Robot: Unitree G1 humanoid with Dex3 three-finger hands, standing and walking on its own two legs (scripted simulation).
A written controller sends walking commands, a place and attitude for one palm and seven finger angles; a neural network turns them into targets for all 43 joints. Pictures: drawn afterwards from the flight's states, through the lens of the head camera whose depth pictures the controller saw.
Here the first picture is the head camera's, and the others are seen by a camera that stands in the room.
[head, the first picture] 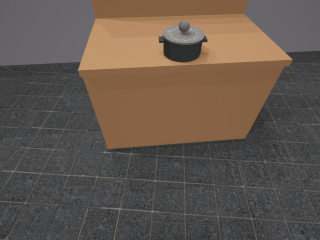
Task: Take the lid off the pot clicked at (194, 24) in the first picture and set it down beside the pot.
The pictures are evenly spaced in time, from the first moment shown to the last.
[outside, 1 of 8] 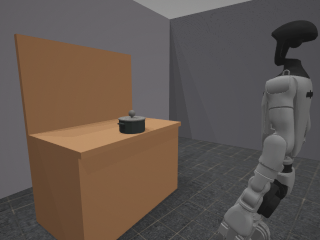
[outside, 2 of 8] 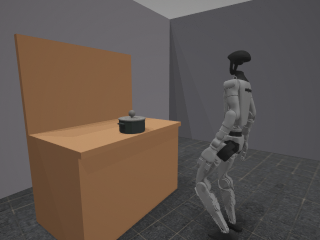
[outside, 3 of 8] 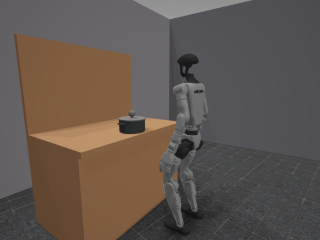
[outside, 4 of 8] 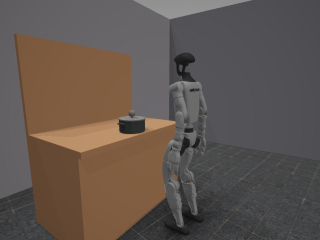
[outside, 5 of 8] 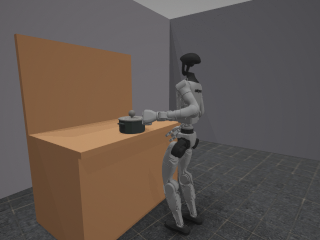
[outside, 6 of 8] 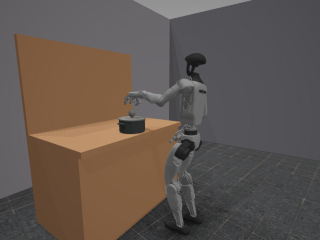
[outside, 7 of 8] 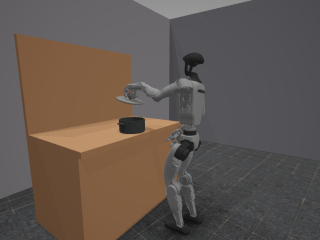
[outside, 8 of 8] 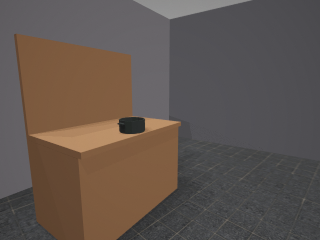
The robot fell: yes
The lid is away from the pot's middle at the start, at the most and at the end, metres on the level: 0.00 1.51 1.51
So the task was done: no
